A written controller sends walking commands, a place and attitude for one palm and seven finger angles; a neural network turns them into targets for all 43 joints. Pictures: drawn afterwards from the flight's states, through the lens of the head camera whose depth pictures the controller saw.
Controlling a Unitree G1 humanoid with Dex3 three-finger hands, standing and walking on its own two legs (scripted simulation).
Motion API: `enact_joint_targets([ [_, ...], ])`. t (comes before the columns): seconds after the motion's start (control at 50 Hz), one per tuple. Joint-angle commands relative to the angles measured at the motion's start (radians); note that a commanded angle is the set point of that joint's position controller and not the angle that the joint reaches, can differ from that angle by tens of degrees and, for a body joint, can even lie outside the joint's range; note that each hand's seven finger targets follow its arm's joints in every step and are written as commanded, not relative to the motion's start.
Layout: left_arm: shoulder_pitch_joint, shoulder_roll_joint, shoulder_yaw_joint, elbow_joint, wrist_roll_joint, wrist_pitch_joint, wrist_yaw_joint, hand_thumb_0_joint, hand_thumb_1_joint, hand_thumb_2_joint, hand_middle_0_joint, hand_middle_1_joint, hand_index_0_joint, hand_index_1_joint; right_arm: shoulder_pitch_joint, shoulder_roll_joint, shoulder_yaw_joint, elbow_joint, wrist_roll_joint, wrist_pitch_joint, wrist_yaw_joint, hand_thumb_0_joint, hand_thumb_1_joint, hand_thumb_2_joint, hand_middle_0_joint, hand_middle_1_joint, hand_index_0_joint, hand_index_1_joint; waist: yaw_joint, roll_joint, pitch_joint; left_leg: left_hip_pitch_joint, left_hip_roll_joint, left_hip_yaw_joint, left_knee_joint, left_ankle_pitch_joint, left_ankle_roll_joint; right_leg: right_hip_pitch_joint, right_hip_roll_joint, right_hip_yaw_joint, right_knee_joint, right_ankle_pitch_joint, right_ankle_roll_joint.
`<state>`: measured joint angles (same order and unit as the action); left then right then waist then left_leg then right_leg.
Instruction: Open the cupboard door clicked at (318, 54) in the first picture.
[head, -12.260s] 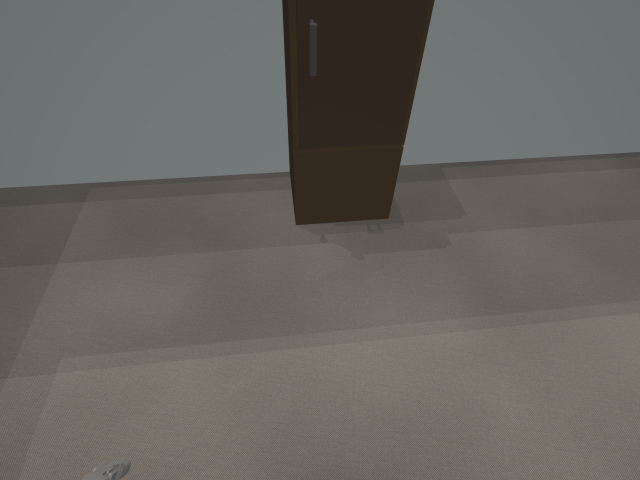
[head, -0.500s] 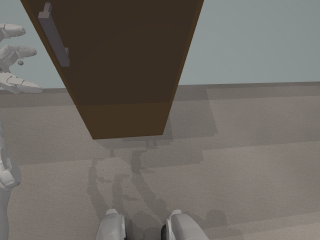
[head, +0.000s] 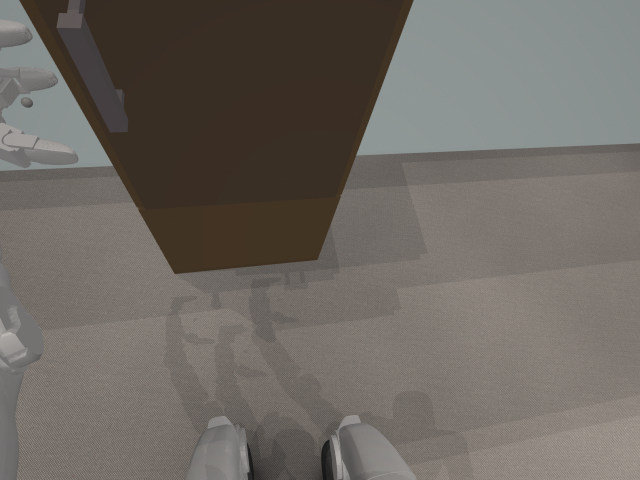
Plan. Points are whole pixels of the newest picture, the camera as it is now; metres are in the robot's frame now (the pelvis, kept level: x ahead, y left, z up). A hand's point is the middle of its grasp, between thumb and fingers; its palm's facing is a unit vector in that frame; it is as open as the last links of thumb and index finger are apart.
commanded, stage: move the hooked fingers beside the handle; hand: left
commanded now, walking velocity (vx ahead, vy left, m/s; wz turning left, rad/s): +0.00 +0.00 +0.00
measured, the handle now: (99, 68) +0.58 +0.21 +0.09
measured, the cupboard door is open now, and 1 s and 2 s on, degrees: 0 0 0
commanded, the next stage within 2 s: slide the fingers in behind the handle in 1.04 s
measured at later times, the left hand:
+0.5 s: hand (43, 102) +0.52 +0.26 +0.09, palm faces +0.07 -1.00 -0.02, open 14.0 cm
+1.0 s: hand (28, 112) +0.51 +0.27 +0.09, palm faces +0.05 -1.00 +0.01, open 14.0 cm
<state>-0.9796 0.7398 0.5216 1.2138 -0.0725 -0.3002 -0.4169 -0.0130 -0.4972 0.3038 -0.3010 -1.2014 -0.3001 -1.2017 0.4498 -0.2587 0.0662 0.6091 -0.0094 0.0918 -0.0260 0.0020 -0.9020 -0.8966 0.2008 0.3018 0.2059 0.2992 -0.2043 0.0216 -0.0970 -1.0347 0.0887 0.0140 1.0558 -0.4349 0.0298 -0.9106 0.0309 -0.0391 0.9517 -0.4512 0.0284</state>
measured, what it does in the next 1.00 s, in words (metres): stands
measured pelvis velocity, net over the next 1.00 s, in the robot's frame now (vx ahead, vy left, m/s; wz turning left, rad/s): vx -0.01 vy -0.01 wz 0.02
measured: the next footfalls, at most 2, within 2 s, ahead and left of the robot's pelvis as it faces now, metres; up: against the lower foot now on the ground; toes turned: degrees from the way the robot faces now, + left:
none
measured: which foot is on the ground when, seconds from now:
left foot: down 0.00-1.00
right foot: down 0.00-1.00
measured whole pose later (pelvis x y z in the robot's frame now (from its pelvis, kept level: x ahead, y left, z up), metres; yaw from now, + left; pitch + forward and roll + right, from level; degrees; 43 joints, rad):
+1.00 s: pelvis -0.01 -0.01 -0.01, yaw +1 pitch +24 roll -5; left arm -1.04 0.79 0.48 1.29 -0.09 -0.30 -0.45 -0.01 -0.50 0.30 -0.30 -1.20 -0.30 -1.20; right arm 0.40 -0.28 0.07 0.61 0.01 0.08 -0.05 0.00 -0.90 -0.90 0.20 0.30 0.20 0.30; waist -0.20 0.02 -0.09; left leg -1.08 0.09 -0.02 1.09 -0.44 0.01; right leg -0.94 0.04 -0.07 1.00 -0.47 0.01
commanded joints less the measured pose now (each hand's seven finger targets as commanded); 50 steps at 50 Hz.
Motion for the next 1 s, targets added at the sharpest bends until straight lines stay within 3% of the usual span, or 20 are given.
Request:
enact_joint_targets([
  [0.0,-0.410,0.304,0.018,-0.217,-0.014,-0.069,0.028,0.000,-0.500,0.300,-0.300,-1.200,-0.300,-1.200,0.172,-0.223,-0.090,-0.036,-0.001,-0.003,-0.012,0.000,-0.900,-0.900,0.200,0.300,0.200,0.300,0.016,0.244,-0.471,0.638,-0.019,-0.106,-0.112,0.478,-0.015,0.001,0.051,-0.031,-0.102,0.266,-0.049],
  [0.04,-0.377,0.267,-0.004,-0.197,-0.013,-0.064,0.028,0.000,-0.500,0.300,-0.300,-1.200,-0.300,-1.200,0.171,-0.221,-0.091,-0.040,0.000,0.000,-0.012,0.000,-0.900,-0.900,0.200,0.300,0.200,0.300,0.019,0.247,-0.465,0.653,-0.019,-0.106,-0.116,0.500,-0.017,0.000,0.051,-0.033,-0.104,0.274,-0.051],
  [0.06,-0.378,0.252,-0.020,-0.175,-0.013,-0.056,0.024,0.000,-0.500,0.300,-0.300,-1.200,-0.300,-1.200,0.165,-0.222,-0.090,-0.039,0.001,0.002,-0.014,0.000,-0.900,-0.900,0.200,0.300,0.200,0.300,0.007,0.229,-0.432,0.637,-0.018,-0.107,-0.118,0.482,-0.017,-0.014,0.049,-0.034,-0.109,0.265,-0.050],
  [0.08,-0.380,0.266,-0.013,-0.178,-0.013,-0.056,0.024,0.000,-0.500,0.300,-0.300,-1.200,-0.300,-1.200,0.167,-0.225,-0.090,-0.039,0.000,0.005,-0.016,0.000,-0.900,-0.900,0.200,0.300,0.200,0.300,0.013,0.225,-0.427,0.628,-0.018,-0.108,-0.120,0.479,-0.017,-0.007,0.048,-0.034,-0.107,0.264,-0.051],
  [0.12,-0.380,0.212,-0.042,-0.182,-0.027,-0.059,0.015,0.000,-0.500,0.300,-0.300,-1.200,-0.300,-1.200,0.166,-0.220,-0.091,-0.045,0.001,0.003,-0.014,0.000,-0.900,-0.900,0.200,0.300,0.200,0.300,0.007,0.219,-0.428,0.643,-0.022,-0.107,-0.116,0.494,-0.014,-0.006,0.050,-0.033,-0.109,0.278,-0.053],
  [0.16,-0.389,0.223,-0.038,-0.181,-0.033,-0.066,0.009,0.000,-0.500,0.300,-0.300,-1.200,-0.300,-1.200,0.161,-0.223,-0.092,-0.041,0.001,0.005,-0.017,0.000,-0.900,-0.900,0.200,0.300,0.200,0.300,0.004,0.212,-0.435,0.640,-0.021,-0.108,-0.113,0.495,-0.014,-0.010,0.048,-0.032,-0.107,0.279,-0.051],
  [0.18,-0.412,0.202,-0.056,-0.174,-0.036,-0.068,0.007,0.000,-0.500,0.300,-0.300,-1.200,-0.300,-1.200,0.156,-0.221,-0.091,-0.040,0.003,0.003,-0.017,0.000,-0.900,-0.900,0.200,0.300,0.200,0.300,-0.011,0.191,-0.423,0.622,-0.023,-0.105,-0.110,0.461,-0.010,-0.013,0.048,-0.030,-0.108,0.270,-0.049],
  [0.3,-0.504,0.253,-0.038,-0.157,-0.021,-0.093,0.034,0.000,-0.500,0.300,-0.300,-1.200,-0.300,-1.200,0.143,-0.225,-0.083,-0.030,0.004,-0.008,-0.027,0.000,-0.900,-0.900,0.200,0.300,0.200,0.300,-0.021,0.189,-0.420,0.564,-0.028,-0.109,-0.096,0.376,-0.006,-0.025,0.038,-0.019,-0.093,0.224,-0.048],
  [0.36,-0.546,0.300,-0.019,-0.182,-0.004,-0.101,0.047,0.000,-0.500,0.300,-0.300,-1.200,-0.300,-1.200,0.145,-0.225,-0.080,-0.025,0.000,-0.012,-0.030,0.000,-0.900,-0.900,0.200,0.300,0.200,0.300,-0.019,0.254,-0.492,0.595,-0.028,-0.107,-0.075,0.418,-0.007,-0.026,0.035,-0.012,-0.079,0.250,-0.047],
  [0.48,-0.488,0.375,0.029,-0.161,-0.003,-0.077,0.028,0.000,-0.500,0.300,-0.300,-1.200,-0.300,-1.200,0.150,-0.224,-0.074,-0.033,0.005,-0.007,-0.030,0.000,-0.900,-0.900,0.200,0.300,0.200,0.300,0.005,0.231,-0.560,0.538,-0.036,-0.082,-0.054,0.460,0.002,0.089,0.039,0.001,-0.071,0.347,-0.041],
  [0.52,-0.452,0.391,0.045,-0.150,-0.006,-0.066,0.016,0.000,-0.500,0.300,-0.300,-1.200,-0.300,-1.200,0.153,-0.220,-0.072,-0.041,0.007,-0.006,-0.031,0.000,-0.900,-0.900,0.200,0.300,0.200,0.300,0.016,0.226,-0.560,0.511,-0.040,-0.070,-0.050,0.471,0.007,0.127,0.042,0.007,-0.069,0.387,-0.041],
  [0.6,-0.427,0.377,0.021,-0.136,-0.013,-0.047,-0.006,0.000,-0.500,0.300,-0.300,-1.200,-0.300,-1.200,0.148,-0.217,-0.071,-0.048,0.016,-0.001,-0.033,0.000,-0.900,-0.900,0.200,0.300,0.200,0.300,0.003,0.169,-0.492,0.430,-0.041,-0.050,-0.057,0.416,0.015,0.159,0.043,0.016,-0.088,0.392,-0.029],
  [0.66,-0.416,0.423,0.052,-0.113,-0.025,-0.050,-0.023,0.000,-0.500,0.300,-0.300,-1.200,-0.300,-1.200,0.147,-0.221,-0.068,-0.050,0.019,-0.005,-0.040,0.000,-0.900,-0.900,0.200,0.300,0.200,0.300,0.004,0.139,-0.466,0.364,-0.043,-0.043,-0.056,0.376,0.018,0.190,0.044,0.024,-0.089,0.386,-0.030],
  [0.7,-0.415,0.400,0.032,-0.114,-0.027,-0.054,-0.033,0.000,-0.500,0.300,-0.300,-1.200,-0.300,-1.200,0.151,-0.219,-0.068,-0.050,0.021,-0.008,-0.040,0.000,-0.900,-0.900,0.200,0.300,0.200,0.300,0.001,0.150,-0.464,0.374,-0.044,-0.044,-0.058,0.371,0.019,0.174,0.046,0.022,-0.088,0.373,-0.031],
  [0.72,-0.423,0.395,0.037,-0.144,-0.032,-0.068,-0.036,0.000,-0.500,0.300,-0.300,-1.200,-0.300,-1.200,0.150,-0.218,-0.071,-0.047,0.019,-0.009,-0.040,0.000,-0.900,-0.900,0.200,0.300,0.200,0.300,0.009,0.195,-0.484,0.421,-0.043,-0.047,-0.054,0.402,0.015,0.149,0.045,0.020,-0.083,0.378,-0.037],
  [0.78,-0.412,0.370,0.016,-0.144,-0.037,-0.074,-0.046,0.000,-0.500,0.300,-0.300,-1.200,-0.300,-1.200,0.152,-0.219,-0.072,-0.037,0.018,-0.009,-0.038,0.000,-0.900,-0.900,0.200,0.300,0.200,0.300,0.004,0.208,-0.487,0.454,-0.038,-0.054,-0.051,0.408,0.011,0.109,0.046,0.015,-0.083,0.358,-0.035],
  [0.84,-0.456,0.291,-0.042,-0.139,-0.046,-0.072,-0.050,0.000,-0.500,0.300,-0.300,-1.200,-0.300,-1.200,0.149,-0.221,-0.075,-0.024,0.019,-0.012,-0.038,0.000,-0.900,-0.900,0.200,0.300,0.200,0.300,-0.019,0.220,-0.455,0.503,-0.032,-0.075,-0.057,0.387,0.007,0.019,0.046,-0.001,-0.087,0.292,-0.038],
  [0.9,-0.492,0.324,-0.022,-0.122,-0.048,-0.061,-0.037,0.000,-0.500,0.300,-0.300,-1.200,-0.300,-1.200,0.147,-0.227,-0.071,-0.021,0.020,-0.019,-0.043,0.000,-0.900,-0.900,0.200,0.300,0.200,0.300,-0.026,0.193,-0.435,0.467,-0.031,-0.080,-0.060,0.328,0.011,0.015,0.044,-0.001,-0.092,0.239,-0.039],
  [0.94,-0.510,0.360,0.009,-0.167,-0.041,-0.075,-0.024,0.000,-0.500,0.300,-0.300,-1.200,-0.300,-1.200,0.153,-0.227,-0.073,-0.022,0.014,-0.022,-0.043,0.000,-0.900,-0.900,0.200,0.300,0.200,0.300,-0.008,0.227,-0.509,0.509,-0.032,-0.087,-0.055,0.381,0.007,0.029,0.043,0.000,-0.075,0.268,-0.042],
  [0.98,-0.507,0.352,0.002,-0.181,-0.027,-0.083,-0.006,0.000,-0.500,0.300,-0.300,-1.200,-0.300,-1.200,0.149,-0.223,-0.072,-0.020,0.010,-0.024,-0.038,0.000,-0.900,-0.900,0.200,0.300,0.200,0.300,-0.002,0.273,-0.515,0.546,-0.030,-0.092,-0.052,0.405,0.000,-0.002,0.042,-0.006,-0.072,0.263,-0.045],
])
